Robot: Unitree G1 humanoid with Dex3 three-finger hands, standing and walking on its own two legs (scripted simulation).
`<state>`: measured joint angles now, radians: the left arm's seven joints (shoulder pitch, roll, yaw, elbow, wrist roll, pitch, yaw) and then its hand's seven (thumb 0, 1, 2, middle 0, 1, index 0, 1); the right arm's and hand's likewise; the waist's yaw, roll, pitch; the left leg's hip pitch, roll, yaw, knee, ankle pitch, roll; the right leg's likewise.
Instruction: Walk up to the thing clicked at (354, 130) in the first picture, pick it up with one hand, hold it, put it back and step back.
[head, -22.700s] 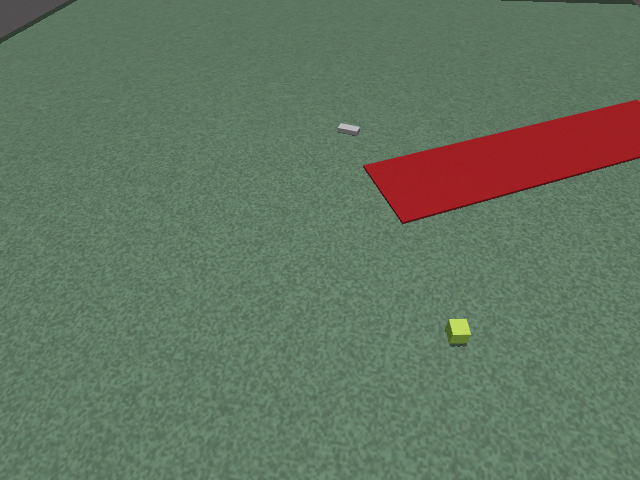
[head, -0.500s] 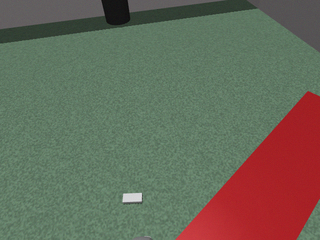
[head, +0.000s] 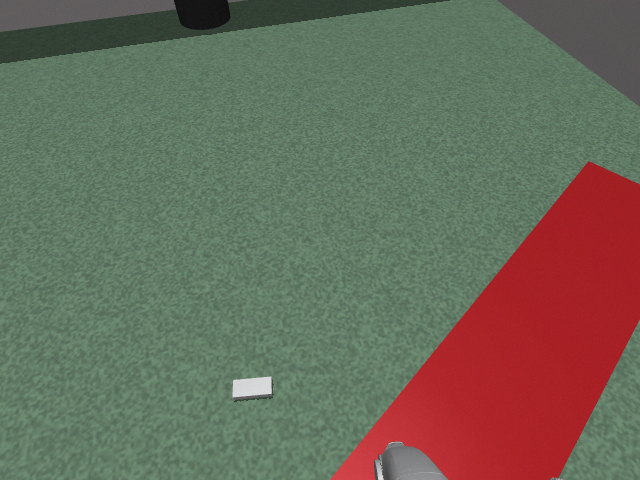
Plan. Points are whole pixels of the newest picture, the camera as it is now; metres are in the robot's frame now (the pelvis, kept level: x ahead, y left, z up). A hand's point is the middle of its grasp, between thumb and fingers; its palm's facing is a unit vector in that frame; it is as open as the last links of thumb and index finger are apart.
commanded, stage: walk up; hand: left
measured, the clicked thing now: (252, 388) +0.47 +0.23 -0.76
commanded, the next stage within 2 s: none
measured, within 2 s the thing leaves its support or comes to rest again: neither
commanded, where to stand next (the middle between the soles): +0.09 -0.01 m, yaw +1 degrees
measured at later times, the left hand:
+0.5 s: hand out of the picture +0.03 +0.23 -0.15, palm faces +0.02 -0.96 -0.26, open 7.4 cm
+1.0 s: hand out of the picture -0.06 +0.26 -0.11, palm faces +0.02 -0.85 -0.52, open 7.4 cm
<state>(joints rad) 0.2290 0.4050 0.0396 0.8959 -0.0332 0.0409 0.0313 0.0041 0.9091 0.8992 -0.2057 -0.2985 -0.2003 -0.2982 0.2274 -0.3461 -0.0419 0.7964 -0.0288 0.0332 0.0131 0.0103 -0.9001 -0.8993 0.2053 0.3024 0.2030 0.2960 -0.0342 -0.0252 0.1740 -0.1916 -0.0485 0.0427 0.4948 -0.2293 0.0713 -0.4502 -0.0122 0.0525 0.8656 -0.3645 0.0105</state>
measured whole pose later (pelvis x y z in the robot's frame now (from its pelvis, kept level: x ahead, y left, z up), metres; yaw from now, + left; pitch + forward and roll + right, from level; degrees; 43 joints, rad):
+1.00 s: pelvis -0.04 -0.03 +0.00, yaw +1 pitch -4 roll -1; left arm 0.43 0.41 0.05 0.89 0.03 -0.08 0.01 0.01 0.90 0.90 -0.21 -0.30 -0.20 -0.30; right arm 0.30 -0.45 -0.08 0.83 -0.03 0.04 0.09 0.01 -0.91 -0.90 0.20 0.30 0.20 0.30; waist 0.04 0.14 0.07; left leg -0.48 0.01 -0.06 1.07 -0.41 0.03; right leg -0.25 -0.06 -0.03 0.58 -0.30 -0.04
